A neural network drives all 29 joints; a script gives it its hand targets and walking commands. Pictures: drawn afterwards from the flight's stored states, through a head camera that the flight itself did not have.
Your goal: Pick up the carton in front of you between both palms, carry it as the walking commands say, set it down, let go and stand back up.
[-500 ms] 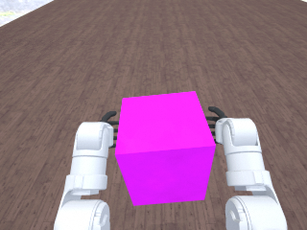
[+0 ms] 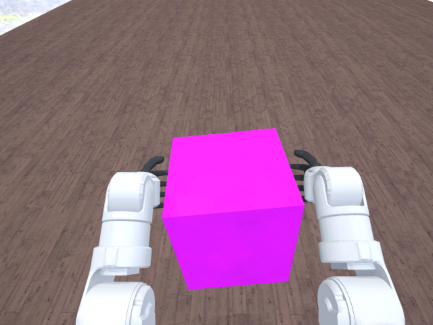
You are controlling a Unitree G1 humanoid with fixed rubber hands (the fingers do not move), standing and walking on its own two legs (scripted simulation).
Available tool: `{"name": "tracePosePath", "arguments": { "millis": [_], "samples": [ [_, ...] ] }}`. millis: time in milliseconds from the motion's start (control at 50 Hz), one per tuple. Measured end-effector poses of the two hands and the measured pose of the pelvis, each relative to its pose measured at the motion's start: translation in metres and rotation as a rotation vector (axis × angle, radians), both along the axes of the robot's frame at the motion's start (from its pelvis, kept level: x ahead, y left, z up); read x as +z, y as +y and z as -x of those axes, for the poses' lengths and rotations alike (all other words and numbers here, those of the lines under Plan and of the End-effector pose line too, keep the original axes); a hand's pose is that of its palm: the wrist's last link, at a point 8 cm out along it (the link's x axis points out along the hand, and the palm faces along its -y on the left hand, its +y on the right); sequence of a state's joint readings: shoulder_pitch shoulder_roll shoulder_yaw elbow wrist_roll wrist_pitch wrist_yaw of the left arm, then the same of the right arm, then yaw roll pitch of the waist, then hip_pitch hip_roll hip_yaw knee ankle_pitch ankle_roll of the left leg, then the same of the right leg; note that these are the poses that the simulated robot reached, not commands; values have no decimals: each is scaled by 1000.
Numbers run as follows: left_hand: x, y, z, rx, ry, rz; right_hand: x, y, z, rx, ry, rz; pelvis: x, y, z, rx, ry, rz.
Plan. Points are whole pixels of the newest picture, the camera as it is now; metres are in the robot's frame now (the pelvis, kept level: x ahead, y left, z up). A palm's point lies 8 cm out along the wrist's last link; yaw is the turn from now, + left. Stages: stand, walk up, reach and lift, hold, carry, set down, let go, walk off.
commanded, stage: carry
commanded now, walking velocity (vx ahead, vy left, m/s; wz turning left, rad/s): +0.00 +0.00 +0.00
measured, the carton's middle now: (231, 210) +0.36 -0.01 +0.04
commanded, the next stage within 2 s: none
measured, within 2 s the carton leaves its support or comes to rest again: neither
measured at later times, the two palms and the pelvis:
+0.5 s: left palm (147, 188) +0.34 +0.15 +0.13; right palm (312, 182) +0.35 -0.15 +0.14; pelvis +0.00 +0.00 +0.00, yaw +0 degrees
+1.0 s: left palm (146, 151) +0.40 +0.16 +0.16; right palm (304, 146) +0.41 -0.14 +0.17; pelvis +0.06 +0.01 -0.02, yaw -1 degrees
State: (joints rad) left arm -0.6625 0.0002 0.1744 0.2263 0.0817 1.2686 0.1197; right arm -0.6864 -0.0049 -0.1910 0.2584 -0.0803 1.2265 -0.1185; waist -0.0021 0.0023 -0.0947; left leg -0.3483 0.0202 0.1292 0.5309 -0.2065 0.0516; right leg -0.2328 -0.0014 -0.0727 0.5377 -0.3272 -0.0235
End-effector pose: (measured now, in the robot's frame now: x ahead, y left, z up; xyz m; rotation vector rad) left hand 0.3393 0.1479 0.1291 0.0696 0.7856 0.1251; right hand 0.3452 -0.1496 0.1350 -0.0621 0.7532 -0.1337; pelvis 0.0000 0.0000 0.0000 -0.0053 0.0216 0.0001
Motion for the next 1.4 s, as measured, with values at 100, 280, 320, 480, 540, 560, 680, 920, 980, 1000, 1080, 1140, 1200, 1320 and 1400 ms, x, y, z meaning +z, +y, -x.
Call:
{"name": "tracePosePath", "arguments": {
  "millis": [100,280,320,480,540,560,680,920,980,1000,1080,1140,1200,1320,1400],
  "samples": [
    [0,0,0,0,0,0,0,0,0,-1,0,0,0,0,0,0,0,0],
    [0,1,-1,0,0,0,0,0,0,-2,0,1,0,1,0,-1,0,0],
    [0,1,-1,0,0,0,0,0,0,-2,0,1,0,1,0,-1,0,0],
    [0,1,-1,0,0,0,0,1,-1,-3,0,1,0,1,0,-2,0,0],
    [0,1,-1,0,1,-1,0,1,-1,-3,0,1,0,1,0,-2,0,0],
    [0,1,-1,0,1,-1,0,1,-1,-3,0,1,0,1,0,-2,0,0],
    [0,1,-2,0,1,-1,0,0,-1,-3,-1,1,0,1,-1,-2,0,0],
    [26,3,-31,0,-84,-8,26,3,-32,2,-86,7,-12,4,-28,-8,20,1],
    [34,7,-54,-3,-100,-1,35,7,-53,-3,-103,10,-19,8,-48,-14,28,-10],
    [34,8,-63,-5,-98,2,36,8,-60,-7,-101,11,-20,9,-56,-18,31,-17],
    [35,4,-99,-27,-43,0,31,4,-85,-37,-55,9,-16,13,-81,-12,46,-4],
    [32,-5,-127,-39,-3,12,27,-5,-105,-56,-19,13,-8,9,-100,1,51,2],
    [33,-15,-156,-40,-5,27,31,-15,-133,-69,-22,9,-3,3,-123,8,55,1],
    [34,-30,-228,8,-47,29,34,-30,-217,-59,-65,-22,-8,-19,-191,12,59,0],
    [21,-32,-267,69,-50,-2,19,-31,-279,2,-70,-46,-20,-39,-238,26,36,-8]
  ]
}}
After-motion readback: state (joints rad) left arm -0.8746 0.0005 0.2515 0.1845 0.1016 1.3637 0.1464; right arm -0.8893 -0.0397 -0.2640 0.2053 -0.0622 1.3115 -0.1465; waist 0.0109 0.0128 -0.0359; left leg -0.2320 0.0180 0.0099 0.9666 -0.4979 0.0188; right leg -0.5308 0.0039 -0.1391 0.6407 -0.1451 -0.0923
